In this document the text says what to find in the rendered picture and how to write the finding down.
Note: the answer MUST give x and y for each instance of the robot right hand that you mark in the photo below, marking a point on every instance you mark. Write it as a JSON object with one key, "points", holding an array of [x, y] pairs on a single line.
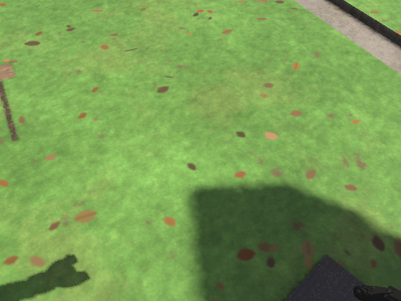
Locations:
{"points": [[375, 293]]}

